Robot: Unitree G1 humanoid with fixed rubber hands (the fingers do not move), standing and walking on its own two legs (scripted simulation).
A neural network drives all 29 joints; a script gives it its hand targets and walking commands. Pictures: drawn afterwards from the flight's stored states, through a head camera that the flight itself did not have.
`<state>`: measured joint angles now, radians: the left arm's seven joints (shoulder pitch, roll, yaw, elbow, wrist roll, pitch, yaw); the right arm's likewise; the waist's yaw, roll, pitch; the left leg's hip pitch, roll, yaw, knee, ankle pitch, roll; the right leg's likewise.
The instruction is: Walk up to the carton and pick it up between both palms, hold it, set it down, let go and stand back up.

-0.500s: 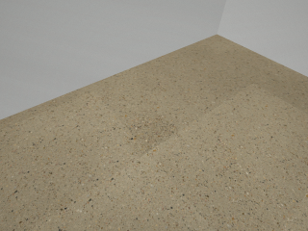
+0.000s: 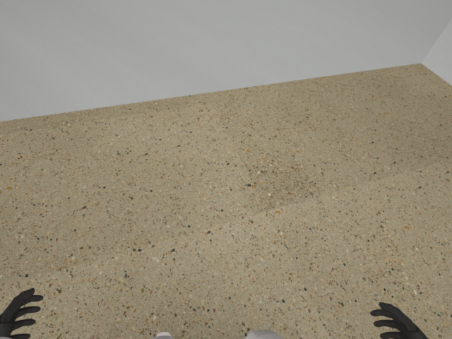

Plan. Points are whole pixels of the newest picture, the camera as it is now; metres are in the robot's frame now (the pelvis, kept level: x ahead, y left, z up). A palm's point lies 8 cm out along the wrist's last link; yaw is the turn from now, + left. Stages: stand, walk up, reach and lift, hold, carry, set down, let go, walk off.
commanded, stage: walk up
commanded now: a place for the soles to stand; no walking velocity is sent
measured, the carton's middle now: out of the picture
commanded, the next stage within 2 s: none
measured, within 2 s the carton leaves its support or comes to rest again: neither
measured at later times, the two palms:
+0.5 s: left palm out of the picture -0.17 +0.44 -0.06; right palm (249, 233) +0.32 -0.09 -0.04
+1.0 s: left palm out of the picture -0.29 +0.50 -0.06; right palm (132, 241) +0.34 +0.14 -0.07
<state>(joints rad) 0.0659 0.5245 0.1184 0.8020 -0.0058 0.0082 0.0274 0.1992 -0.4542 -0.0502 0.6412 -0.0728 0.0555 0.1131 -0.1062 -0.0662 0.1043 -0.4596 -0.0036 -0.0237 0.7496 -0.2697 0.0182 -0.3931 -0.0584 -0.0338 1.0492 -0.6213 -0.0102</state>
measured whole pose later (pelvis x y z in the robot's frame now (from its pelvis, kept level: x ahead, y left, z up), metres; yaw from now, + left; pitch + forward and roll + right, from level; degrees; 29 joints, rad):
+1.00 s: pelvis -0.01 +0.23 +0.00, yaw +57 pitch -2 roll -2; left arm 0.31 0.56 0.10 0.86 0.01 -0.09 0.03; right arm 0.16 -0.50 -0.11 0.79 -0.04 0.05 0.18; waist -0.01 0.03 0.05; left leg -0.45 0.08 0.05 0.79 -0.30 0.02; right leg -0.17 -0.27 -0.26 0.71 -0.45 0.06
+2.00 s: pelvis -0.14 +0.64 +0.00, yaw +76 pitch -3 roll -2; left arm 0.33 0.44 0.07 0.79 0.00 -0.11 0.04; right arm 0.34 -0.45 -0.08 0.73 -0.04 0.02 0.08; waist -0.04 0.06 0.10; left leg -0.39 -0.11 0.01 1.10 -0.43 0.04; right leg -0.42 -0.05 -0.14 0.75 -0.27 -0.04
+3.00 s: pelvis -0.43 +1.01 -0.02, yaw +79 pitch -3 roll +0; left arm 0.30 0.56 0.09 0.87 -0.02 -0.08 0.06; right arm 0.26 -0.48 -0.10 0.74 -0.04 -0.02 0.08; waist -0.02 -0.02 0.04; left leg -0.46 0.04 0.10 0.92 -0.41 0.04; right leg -0.53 -0.03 0.12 1.23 -0.51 -0.06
